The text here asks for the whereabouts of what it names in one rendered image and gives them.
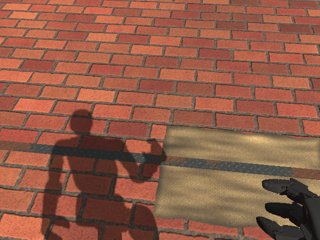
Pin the robot right hand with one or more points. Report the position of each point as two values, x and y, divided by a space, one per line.
307 216

